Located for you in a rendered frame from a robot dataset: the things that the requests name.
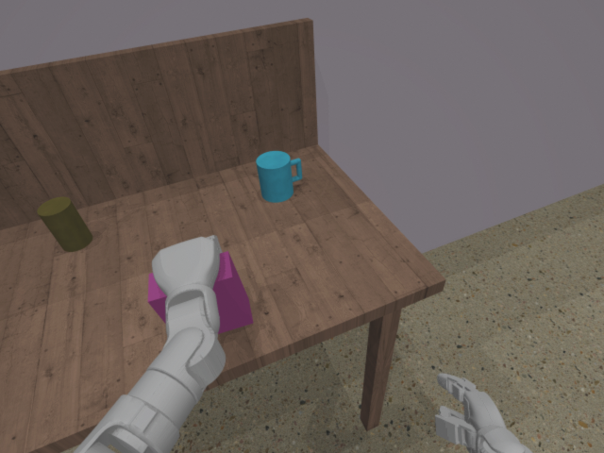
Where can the robot left forearm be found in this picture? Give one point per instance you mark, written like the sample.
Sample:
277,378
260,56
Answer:
149,417

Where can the right robot hand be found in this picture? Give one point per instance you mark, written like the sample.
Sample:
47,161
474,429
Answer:
479,411

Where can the left robot hand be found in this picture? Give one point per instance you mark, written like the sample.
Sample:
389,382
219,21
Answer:
195,261

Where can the table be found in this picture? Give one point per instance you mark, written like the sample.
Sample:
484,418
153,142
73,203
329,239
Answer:
157,145

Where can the robot right forearm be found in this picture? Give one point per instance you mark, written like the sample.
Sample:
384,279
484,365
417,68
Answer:
496,439

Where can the sponge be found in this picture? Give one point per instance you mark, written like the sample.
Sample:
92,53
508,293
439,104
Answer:
232,300

